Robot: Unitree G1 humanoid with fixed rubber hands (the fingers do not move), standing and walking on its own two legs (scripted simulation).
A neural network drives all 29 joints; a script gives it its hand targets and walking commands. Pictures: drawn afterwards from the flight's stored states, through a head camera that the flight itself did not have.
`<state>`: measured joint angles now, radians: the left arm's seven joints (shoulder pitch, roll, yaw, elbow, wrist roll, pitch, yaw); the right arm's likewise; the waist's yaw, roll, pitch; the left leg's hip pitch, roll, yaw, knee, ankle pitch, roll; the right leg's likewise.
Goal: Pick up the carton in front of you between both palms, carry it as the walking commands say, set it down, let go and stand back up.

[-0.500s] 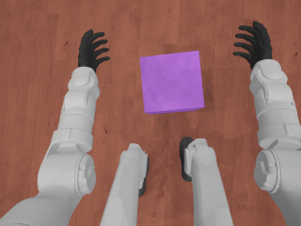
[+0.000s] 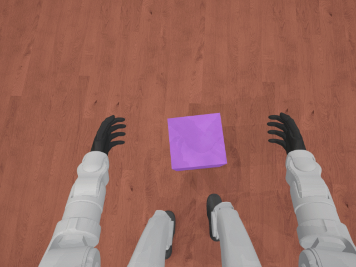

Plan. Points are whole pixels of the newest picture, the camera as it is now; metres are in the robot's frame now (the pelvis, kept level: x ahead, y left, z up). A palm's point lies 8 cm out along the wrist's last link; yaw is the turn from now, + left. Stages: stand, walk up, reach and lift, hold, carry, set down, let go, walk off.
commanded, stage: let go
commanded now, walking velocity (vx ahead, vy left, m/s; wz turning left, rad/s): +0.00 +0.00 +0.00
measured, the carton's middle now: (196, 145) +0.43 -0.02 -0.57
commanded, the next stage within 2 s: stand in 0.90 s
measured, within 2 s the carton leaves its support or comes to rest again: neither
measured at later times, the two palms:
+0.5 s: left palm (43, 221) +0.22 +0.25 +0.01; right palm (331, 226) +0.21 -0.22 +0.00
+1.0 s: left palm (45, 227) +0.20 +0.26 -0.01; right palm (346, 241) +0.19 -0.24 +0.00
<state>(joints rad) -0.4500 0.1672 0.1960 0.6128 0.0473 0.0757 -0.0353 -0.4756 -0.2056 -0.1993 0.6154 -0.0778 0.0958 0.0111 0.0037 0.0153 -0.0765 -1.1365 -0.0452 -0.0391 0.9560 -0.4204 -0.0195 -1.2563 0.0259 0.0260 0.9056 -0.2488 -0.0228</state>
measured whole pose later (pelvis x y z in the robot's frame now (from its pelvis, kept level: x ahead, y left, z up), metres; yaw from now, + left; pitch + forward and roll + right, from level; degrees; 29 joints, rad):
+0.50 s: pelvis +0.05 +0.02 +0.08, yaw -1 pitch +4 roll -1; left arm 0.21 0.21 0.05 0.47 -0.01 0.00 -0.07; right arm 0.22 -0.22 -0.05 0.44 0.01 0.02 0.05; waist 0.00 0.03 0.04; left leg -0.21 -0.02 -0.06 0.46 -0.32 0.01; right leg -0.32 0.03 0.02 0.43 -0.18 0.00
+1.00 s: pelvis +0.06 +0.01 +0.07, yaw -2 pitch -1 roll -1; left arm 0.25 0.24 0.03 0.58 0.04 0.01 0.00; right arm 0.26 -0.25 -0.04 0.55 -0.05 0.02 0.00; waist 0.00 0.02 0.02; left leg -0.10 0.00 -0.04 0.49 -0.37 0.00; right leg -0.23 0.05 0.03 0.47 -0.23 0.00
